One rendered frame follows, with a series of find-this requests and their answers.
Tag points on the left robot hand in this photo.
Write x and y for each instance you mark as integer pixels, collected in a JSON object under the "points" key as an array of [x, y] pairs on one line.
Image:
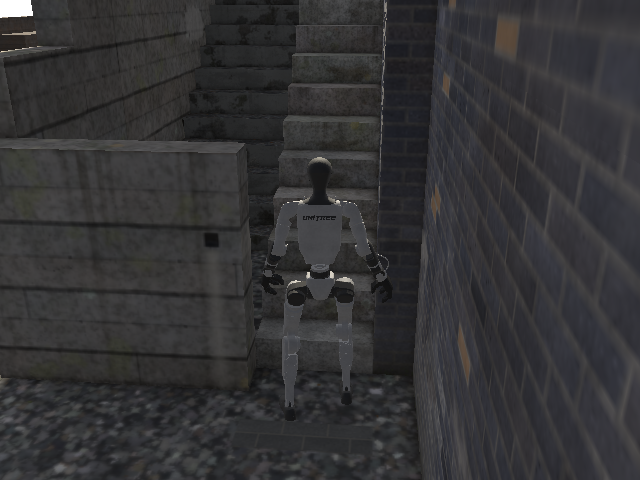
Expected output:
{"points": [[273, 280]]}

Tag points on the right robot upper arm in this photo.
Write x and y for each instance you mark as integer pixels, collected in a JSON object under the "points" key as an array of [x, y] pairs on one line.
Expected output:
{"points": [[350, 210]]}

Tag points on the robot left forearm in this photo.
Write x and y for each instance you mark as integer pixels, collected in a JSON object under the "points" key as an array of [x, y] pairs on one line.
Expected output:
{"points": [[270, 263]]}

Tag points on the robot right forearm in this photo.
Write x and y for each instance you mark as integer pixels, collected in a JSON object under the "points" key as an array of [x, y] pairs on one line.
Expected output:
{"points": [[374, 264]]}

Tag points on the right robot hand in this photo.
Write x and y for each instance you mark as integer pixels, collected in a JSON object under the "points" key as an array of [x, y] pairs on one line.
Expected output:
{"points": [[387, 286]]}

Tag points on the right robot thigh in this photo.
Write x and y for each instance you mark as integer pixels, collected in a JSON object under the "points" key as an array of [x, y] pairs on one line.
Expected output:
{"points": [[344, 296]]}

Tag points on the right robot shin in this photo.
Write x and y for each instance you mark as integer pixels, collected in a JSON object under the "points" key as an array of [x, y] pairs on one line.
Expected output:
{"points": [[346, 358]]}

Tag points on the left robot upper arm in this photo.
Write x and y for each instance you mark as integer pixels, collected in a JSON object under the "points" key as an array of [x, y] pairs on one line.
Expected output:
{"points": [[288, 210]]}

